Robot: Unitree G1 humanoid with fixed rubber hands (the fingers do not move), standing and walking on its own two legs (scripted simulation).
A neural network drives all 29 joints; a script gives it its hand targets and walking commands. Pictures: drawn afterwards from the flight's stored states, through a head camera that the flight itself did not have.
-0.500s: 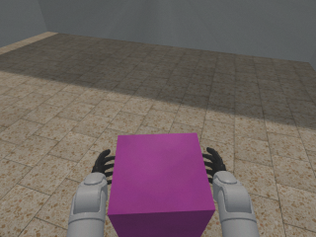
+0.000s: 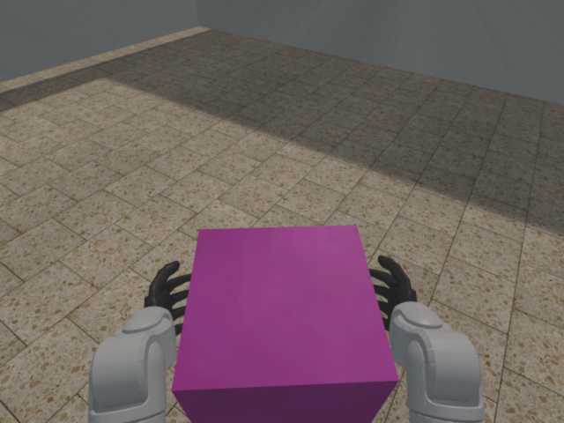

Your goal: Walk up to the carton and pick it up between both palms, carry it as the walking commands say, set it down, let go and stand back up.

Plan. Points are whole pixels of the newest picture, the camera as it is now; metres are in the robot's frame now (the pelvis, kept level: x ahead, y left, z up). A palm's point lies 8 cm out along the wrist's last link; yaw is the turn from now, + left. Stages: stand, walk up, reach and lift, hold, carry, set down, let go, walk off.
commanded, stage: carry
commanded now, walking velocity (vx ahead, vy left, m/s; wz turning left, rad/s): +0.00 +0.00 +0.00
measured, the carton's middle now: (281, 341) +0.27 +0.01 +0.03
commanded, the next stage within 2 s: none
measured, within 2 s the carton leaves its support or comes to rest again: neither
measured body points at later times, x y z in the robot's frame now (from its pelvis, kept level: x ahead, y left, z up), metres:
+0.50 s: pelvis -0.01 +0.03 +0.02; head -0.05 +0.03 +0.47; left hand +0.26 +0.19 +0.10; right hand +0.27 -0.11 +0.10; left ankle +0.06 +0.04 -0.72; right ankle +0.00 -0.08 -0.71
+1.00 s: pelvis +0.01 -0.01 +0.02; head -0.03 -0.02 +0.47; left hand +0.27 +0.16 +0.10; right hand +0.28 -0.15 +0.10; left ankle +0.06 +0.04 -0.72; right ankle +0.00 -0.09 -0.72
